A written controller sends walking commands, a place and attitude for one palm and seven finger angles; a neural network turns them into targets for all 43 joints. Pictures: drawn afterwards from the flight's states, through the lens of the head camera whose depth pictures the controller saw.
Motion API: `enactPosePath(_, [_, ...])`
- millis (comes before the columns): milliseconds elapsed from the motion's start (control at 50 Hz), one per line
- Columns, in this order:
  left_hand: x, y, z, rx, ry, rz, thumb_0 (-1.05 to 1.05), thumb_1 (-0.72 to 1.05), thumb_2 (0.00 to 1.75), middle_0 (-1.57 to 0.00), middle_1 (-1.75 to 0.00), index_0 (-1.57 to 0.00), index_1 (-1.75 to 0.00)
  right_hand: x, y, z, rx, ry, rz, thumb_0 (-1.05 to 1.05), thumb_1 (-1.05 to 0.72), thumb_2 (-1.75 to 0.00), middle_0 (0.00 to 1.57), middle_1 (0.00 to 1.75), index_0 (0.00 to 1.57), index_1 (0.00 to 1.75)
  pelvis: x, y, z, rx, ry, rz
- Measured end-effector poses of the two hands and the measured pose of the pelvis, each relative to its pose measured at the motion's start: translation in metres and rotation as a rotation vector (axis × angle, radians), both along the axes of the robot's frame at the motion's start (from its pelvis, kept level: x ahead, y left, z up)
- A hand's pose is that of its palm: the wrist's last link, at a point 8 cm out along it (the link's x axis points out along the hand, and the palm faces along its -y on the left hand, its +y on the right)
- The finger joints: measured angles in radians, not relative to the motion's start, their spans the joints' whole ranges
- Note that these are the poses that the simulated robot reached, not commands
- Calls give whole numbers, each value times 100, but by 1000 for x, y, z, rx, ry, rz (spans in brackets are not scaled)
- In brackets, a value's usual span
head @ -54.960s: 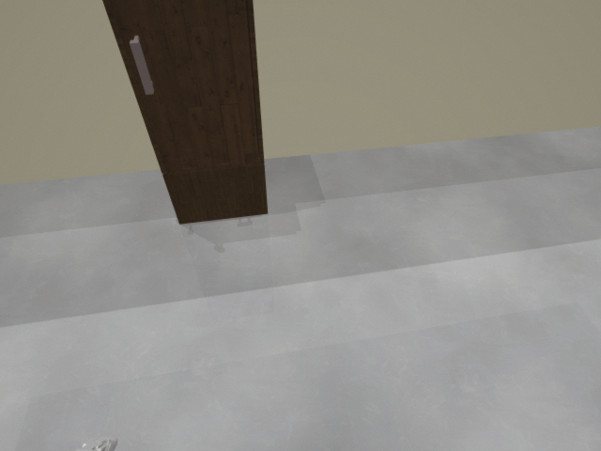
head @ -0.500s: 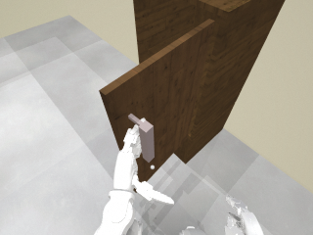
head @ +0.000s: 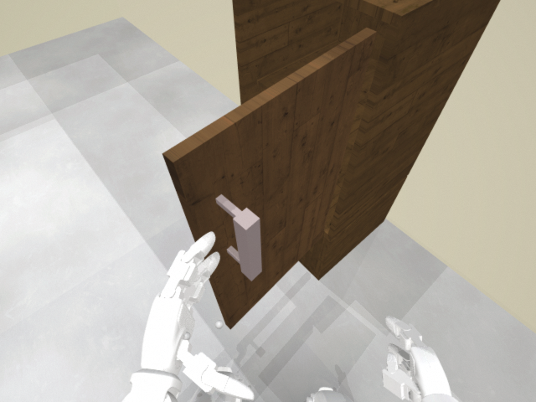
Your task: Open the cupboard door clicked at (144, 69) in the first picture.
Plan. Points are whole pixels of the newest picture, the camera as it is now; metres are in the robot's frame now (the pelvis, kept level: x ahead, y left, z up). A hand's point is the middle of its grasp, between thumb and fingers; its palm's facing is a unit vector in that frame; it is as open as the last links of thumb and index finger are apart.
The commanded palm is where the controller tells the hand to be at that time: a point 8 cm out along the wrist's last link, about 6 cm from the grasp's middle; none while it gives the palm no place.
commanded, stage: slide the hand sideways off the handle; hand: left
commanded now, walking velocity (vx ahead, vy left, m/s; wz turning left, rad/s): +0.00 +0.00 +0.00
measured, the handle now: (239, 239) +0.33 +0.06 +0.07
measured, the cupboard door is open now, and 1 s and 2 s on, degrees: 95 95 95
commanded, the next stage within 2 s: draw the hand back to the body in 0.32 s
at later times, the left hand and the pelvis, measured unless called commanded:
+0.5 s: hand (187, 346) +0.19 +0.11 +0.06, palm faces -0.05 -1.00 +0.00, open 16.4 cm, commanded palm +0.17 +0.17 +0.08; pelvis -0.01 +0.00 -0.01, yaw +0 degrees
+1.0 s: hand (100, 331) +0.18 +0.18 +0.14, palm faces +0.06 -0.98 -0.18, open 15.9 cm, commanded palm +0.15 +0.24 +0.16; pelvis +0.01 +0.01 +0.04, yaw +0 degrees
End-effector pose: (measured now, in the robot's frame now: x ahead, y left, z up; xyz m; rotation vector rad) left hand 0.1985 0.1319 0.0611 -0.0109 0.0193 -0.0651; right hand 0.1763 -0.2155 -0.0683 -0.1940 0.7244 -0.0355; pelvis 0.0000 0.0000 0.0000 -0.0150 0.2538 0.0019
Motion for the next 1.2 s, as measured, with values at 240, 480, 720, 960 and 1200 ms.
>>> enactPosePath(240, [-21,26,2,8,24,65,-1,-50,30,-17,-31,-18,-32,-3,-9,-3,-8,1,-27,2,-91,-89,20,30,20,30,3,-5,-2,0,10,4])
enactPosePath(480, [-30,32,0,5,-3,16,-1,-51,29,-15,-30,-15,-30,-6,-10,-9,-32,-29,-32,2,-91,-89,20,30,20,30,-8,-2,-12,-13,13,11])
enactPosePath(720, [-29,59,48,53,-10,55,-1,-50,30,-15,-30,-15,-30,-17,3,19,9,-41,-70,2,-91,-89,20,30,20,30,-2,3,15,-15,-56,7])
enactPosePath(960, [-37,91,82,111,-41,73,-1,-46,32,-15,-30,-15,-30,-3,-1,46,-25,-112,-74,2,-91,-89,20,30,20,30,7,9,31,-20,-106,9])
enactPosePath(1200, [-44,132,119,358,60,326,-1,-13,46,-17,-30,-16,-30,10,22,70,-34,-113,-55,2,-91,-89,20,30,20,30,14,18,61,-9,-194,2])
